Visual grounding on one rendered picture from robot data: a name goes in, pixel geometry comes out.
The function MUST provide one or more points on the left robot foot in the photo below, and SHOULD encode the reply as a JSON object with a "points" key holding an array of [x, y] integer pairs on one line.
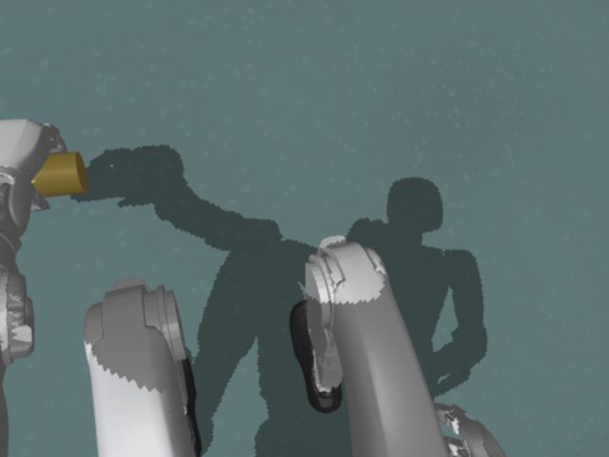
{"points": [[191, 417]]}

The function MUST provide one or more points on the can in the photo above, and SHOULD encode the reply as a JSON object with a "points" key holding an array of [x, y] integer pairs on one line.
{"points": [[62, 174]]}

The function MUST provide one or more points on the left robot hand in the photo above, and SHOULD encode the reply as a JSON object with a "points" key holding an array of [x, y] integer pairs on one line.
{"points": [[25, 147]]}

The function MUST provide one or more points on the left robot arm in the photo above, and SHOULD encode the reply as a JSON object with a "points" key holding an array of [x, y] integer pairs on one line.
{"points": [[16, 310]]}

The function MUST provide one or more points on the right robot hand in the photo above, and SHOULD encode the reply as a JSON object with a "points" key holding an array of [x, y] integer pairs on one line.
{"points": [[476, 440]]}

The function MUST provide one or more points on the right robot foot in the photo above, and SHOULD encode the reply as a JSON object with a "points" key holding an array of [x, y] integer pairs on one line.
{"points": [[324, 402]]}

